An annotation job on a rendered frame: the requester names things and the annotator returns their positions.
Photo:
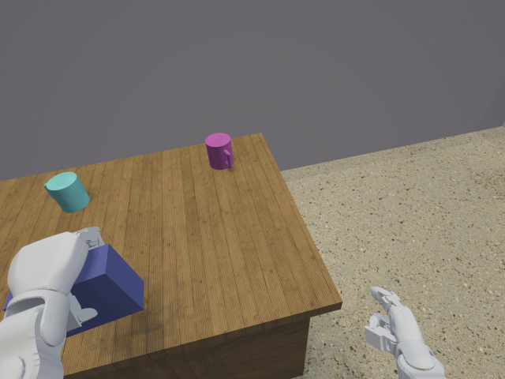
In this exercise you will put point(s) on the robot left hand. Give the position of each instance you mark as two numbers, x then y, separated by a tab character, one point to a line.
54	263

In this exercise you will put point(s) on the sponge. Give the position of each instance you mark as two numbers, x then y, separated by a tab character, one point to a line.
107	284

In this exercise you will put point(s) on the robot left forearm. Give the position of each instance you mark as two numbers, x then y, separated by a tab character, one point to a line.
32	335

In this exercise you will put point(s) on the robot right hand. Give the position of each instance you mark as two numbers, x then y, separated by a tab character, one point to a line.
386	333

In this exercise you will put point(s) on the table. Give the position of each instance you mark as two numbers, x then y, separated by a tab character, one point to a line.
231	273

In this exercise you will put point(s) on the robot right forearm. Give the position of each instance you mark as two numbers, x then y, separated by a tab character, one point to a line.
415	360

